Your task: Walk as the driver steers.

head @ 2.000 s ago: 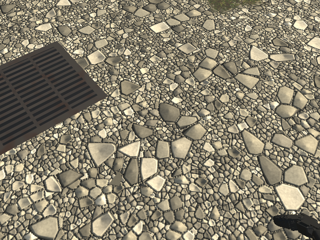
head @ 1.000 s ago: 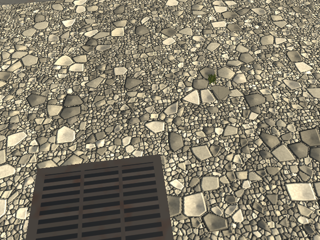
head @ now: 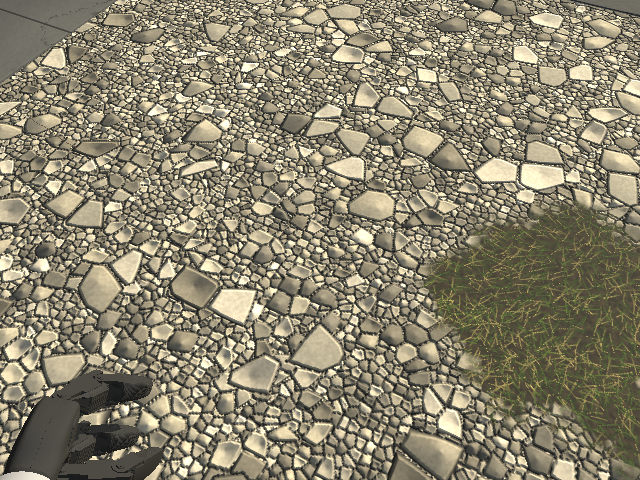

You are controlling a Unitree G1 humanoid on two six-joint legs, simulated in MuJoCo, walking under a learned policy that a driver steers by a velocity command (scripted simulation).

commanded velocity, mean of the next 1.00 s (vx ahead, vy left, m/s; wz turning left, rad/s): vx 1.00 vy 0.00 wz -0.99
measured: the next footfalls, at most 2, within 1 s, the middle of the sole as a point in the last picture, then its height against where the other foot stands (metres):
right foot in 0.12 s outside the picture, level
left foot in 0.52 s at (312, 353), level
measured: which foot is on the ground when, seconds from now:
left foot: down 0.00-0.12, up 0.14-0.50, down 0.52-0.96, up 0.98-1.00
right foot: up 0.00-0.10, down 0.12-0.50, up 0.52-0.96, down 0.98-1.00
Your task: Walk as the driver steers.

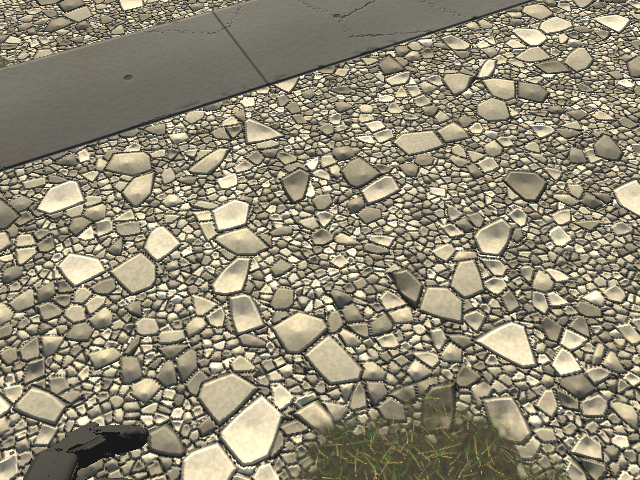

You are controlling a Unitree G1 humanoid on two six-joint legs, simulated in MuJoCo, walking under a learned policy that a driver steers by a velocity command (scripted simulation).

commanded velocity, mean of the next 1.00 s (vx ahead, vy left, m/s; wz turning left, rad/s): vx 0.41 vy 0.00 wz -0.22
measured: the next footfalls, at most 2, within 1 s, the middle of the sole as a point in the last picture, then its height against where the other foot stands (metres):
left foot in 0.38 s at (281, 410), level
right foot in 0.76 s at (388, 411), level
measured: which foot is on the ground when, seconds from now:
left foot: up 0.00-0.36, down 0.38-1.00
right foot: down 0.00-0.36, up 0.38-0.74, down 0.76-1.00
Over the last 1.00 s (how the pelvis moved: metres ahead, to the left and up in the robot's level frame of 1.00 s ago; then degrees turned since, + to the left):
0.85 -0.31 -0.03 -58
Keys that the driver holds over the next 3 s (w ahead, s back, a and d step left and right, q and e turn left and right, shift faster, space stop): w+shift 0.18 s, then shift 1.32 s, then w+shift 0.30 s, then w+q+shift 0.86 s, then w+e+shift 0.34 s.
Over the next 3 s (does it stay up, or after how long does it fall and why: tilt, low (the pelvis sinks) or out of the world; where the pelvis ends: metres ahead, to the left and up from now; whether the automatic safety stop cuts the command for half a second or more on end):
stays up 1.52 0.11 0.05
